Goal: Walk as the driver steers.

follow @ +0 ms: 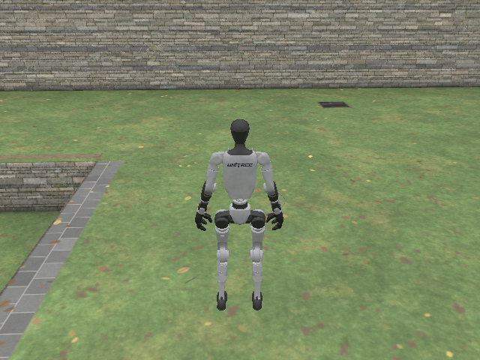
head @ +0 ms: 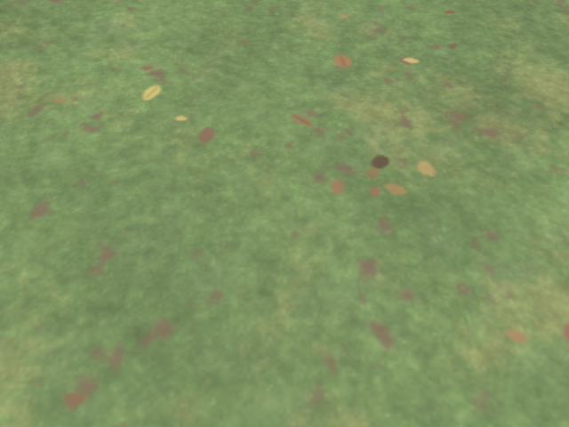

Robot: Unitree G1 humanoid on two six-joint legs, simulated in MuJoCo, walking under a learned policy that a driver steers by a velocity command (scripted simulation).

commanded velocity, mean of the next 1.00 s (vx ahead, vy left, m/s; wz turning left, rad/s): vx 0.00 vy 0.00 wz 0.00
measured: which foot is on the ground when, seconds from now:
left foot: down 0.00-1.00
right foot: down 0.00-1.00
